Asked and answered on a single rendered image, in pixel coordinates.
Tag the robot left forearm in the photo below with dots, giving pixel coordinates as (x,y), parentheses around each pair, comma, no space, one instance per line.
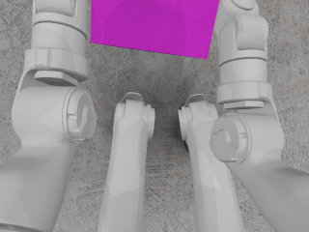
(58,45)

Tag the robot left upper arm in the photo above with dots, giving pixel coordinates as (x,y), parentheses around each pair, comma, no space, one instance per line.
(51,122)

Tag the robot right upper arm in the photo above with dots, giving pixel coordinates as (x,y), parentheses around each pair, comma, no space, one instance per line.
(251,145)

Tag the carton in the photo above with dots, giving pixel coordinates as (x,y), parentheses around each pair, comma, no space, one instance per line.
(175,27)

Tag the robot right thigh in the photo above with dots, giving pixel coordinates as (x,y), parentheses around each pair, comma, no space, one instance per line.
(216,206)

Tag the robot right forearm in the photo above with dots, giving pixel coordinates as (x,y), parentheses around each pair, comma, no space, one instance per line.
(242,58)

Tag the right robot shin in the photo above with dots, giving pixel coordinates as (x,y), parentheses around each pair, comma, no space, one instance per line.
(199,98)

